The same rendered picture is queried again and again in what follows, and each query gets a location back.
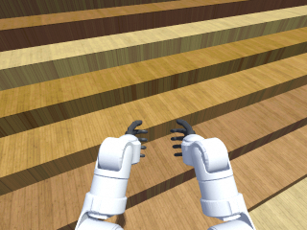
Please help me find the robot right hand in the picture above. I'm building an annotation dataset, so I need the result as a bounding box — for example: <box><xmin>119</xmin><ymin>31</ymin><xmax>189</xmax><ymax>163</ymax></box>
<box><xmin>170</xmin><ymin>119</ymin><xmax>196</xmax><ymax>157</ymax></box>

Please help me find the left robot upper arm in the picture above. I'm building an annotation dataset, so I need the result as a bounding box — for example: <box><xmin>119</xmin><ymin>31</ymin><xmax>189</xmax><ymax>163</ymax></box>
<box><xmin>77</xmin><ymin>218</ymin><xmax>124</xmax><ymax>230</ymax></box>

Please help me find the right robot upper arm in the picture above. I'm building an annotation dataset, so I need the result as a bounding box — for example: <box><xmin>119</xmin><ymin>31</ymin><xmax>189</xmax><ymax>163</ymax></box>
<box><xmin>207</xmin><ymin>218</ymin><xmax>253</xmax><ymax>230</ymax></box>

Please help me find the robot left hand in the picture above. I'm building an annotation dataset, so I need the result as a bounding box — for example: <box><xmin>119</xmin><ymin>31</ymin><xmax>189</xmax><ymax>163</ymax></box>
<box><xmin>125</xmin><ymin>120</ymin><xmax>148</xmax><ymax>157</ymax></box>

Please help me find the left robot forearm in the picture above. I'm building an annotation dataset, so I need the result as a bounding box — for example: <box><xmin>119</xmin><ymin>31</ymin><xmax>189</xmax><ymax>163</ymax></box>
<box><xmin>75</xmin><ymin>134</ymin><xmax>141</xmax><ymax>230</ymax></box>

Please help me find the right robot forearm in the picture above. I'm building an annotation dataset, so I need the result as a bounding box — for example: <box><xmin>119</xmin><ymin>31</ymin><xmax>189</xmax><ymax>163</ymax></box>
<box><xmin>181</xmin><ymin>134</ymin><xmax>256</xmax><ymax>230</ymax></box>

